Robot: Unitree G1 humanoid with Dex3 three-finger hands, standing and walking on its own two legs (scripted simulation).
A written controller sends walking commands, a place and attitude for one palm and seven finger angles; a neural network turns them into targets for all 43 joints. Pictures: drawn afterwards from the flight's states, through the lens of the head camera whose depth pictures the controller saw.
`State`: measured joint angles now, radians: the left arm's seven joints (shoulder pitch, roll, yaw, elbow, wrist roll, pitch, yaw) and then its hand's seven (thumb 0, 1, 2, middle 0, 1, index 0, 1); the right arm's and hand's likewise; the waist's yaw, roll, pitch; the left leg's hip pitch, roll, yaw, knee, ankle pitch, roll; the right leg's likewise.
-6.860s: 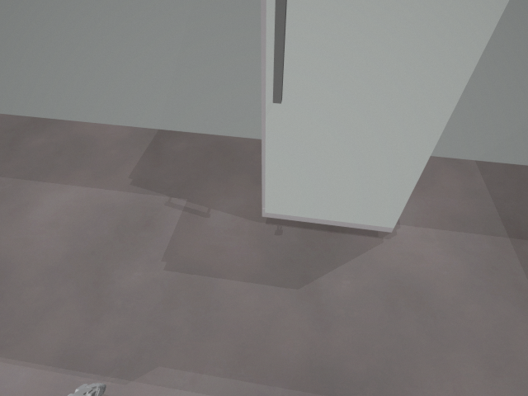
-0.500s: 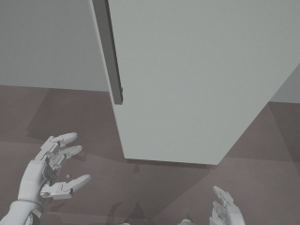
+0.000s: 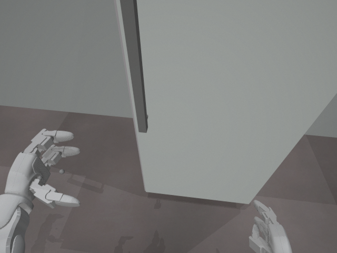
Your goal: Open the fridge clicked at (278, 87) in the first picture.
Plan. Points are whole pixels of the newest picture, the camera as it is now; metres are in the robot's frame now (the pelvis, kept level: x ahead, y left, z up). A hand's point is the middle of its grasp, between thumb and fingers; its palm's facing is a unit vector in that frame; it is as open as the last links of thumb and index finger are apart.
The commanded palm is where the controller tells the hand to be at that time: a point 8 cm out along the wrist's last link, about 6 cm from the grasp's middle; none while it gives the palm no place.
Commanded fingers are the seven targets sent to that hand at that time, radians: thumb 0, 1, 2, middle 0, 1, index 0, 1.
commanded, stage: raise the hand to about handle height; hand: left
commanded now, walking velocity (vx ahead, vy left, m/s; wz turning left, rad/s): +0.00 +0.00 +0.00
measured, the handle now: (138, 59) +0.52 +0.13 +0.21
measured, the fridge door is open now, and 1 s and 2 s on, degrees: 0 0 0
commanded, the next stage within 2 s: move the hooked fingers beside the handle in 0.80 s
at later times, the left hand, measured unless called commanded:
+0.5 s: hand (54, 145) +0.28 +0.26 +0.15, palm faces +0.02 -1.00 -0.06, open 14.0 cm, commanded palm +0.24 +0.31 +0.15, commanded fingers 0.00 -0.50 0.30 -0.30 -1.20 -0.30 -1.20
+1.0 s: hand (55, 148) +0.27 +0.26 +0.14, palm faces +0.04 -1.00 -0.05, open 14.0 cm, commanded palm +0.25 +0.30 +0.15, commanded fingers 0.00 -0.50 0.30 -0.30 -1.20 -0.30 -1.20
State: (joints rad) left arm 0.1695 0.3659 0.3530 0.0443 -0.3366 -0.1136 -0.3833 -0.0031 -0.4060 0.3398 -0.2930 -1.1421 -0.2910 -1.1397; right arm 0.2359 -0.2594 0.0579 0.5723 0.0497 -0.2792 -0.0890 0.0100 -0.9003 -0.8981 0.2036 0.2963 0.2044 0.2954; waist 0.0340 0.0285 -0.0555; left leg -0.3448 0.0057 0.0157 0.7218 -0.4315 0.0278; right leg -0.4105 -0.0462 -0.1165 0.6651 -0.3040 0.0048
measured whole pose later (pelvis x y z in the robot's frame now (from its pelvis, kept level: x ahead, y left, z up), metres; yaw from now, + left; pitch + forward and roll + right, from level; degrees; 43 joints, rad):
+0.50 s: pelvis -0.01 -0.01 +0.01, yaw -1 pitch +0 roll -1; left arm -0.06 0.44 0.46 0.24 -0.34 0.00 -0.49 -0.01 -0.50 0.30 -0.30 -1.20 -0.30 -1.20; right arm 0.27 -0.29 0.06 0.60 0.06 -0.25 -0.10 0.01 -0.90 -0.90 0.21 0.30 0.21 0.30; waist 0.03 0.04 -0.02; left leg -0.23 0.01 0.03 0.57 -0.35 0.02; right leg -0.31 -0.03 -0.10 0.55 -0.24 -0.01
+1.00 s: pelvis -0.01 -0.01 +0.01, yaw -1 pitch +0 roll -1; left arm -0.07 0.42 0.44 0.26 -0.33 -0.02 -0.47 -0.01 -0.50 0.30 -0.30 -1.20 -0.30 -1.20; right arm 0.25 -0.27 0.07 0.61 0.06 -0.26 -0.12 0.01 -0.90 -0.90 0.21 0.30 0.21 0.30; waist 0.04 0.04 -0.01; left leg -0.21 0.01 0.03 0.56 -0.34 0.01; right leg -0.30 -0.03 -0.11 0.53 -0.23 -0.01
